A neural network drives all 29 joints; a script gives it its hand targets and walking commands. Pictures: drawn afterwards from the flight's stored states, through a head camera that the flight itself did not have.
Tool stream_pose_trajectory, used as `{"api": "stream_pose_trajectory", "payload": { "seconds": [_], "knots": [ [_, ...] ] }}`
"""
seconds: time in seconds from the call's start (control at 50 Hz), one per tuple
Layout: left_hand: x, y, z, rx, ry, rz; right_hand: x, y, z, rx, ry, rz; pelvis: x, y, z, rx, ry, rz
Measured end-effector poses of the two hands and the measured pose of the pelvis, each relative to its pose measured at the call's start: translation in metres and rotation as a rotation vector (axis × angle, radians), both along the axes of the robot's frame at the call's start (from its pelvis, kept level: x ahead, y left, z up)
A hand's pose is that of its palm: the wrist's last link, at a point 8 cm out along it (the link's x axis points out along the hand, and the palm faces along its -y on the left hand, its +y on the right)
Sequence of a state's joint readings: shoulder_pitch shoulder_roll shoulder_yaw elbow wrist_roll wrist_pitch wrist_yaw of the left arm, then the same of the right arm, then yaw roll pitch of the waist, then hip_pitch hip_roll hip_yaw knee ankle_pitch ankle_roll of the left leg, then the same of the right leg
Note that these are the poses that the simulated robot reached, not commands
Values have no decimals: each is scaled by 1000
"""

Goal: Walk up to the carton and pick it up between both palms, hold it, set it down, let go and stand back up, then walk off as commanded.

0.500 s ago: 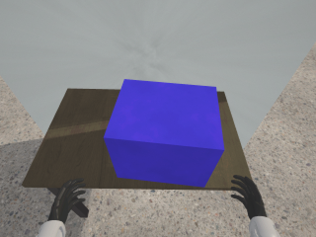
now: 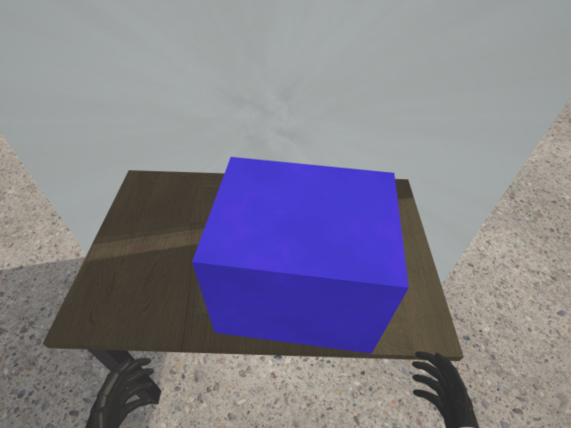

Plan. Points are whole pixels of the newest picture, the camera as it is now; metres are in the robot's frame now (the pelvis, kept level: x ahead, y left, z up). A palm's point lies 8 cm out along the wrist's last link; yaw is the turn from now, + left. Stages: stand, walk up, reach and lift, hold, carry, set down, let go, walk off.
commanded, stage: set down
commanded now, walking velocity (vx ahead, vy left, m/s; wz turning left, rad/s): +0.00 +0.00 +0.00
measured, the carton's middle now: (301, 255) +0.45 -0.02 -0.07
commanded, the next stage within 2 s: let go in 0.86 s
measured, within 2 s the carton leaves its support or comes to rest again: neither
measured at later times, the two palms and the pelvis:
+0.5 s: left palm (115, 426) +0.16 +0.25 -0.08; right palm (456, 426) +0.16 -0.22 -0.07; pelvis +0.01 +0.01 +0.01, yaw -2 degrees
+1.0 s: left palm out of the picture +0.16 +0.24 -0.08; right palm out of the picture +0.16 -0.21 -0.08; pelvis +0.01 +0.01 +0.01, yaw -2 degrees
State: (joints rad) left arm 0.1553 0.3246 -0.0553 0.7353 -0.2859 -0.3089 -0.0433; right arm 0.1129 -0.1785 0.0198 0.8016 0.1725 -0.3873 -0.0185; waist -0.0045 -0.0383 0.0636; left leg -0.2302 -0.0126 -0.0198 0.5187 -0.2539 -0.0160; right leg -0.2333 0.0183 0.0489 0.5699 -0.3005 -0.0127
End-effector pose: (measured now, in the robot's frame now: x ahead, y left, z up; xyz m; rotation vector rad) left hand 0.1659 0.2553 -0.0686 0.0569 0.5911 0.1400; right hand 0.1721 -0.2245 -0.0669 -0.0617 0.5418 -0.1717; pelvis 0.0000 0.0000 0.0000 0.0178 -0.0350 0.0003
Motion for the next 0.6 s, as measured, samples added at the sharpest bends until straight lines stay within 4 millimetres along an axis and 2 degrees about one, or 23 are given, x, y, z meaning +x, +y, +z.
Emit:
{"api": "stream_pose_trajectory", "payload": {
  "seconds": [0.24,0.44,0.6],
  "knots": [
    [4,1,1,10,58,-17,1,6,0,-19,49,27,8,11,6,-12,-39,-13],
    [0,-9,-7,-8,99,-29,-9,4,1,-35,91,32,12,14,8,-15,-56,-26],
    [-4,-12,-15,-6,167,-34,-10,5,-4,-40,141,47,13,14,9,-14,-56,-28]
  ]
}}
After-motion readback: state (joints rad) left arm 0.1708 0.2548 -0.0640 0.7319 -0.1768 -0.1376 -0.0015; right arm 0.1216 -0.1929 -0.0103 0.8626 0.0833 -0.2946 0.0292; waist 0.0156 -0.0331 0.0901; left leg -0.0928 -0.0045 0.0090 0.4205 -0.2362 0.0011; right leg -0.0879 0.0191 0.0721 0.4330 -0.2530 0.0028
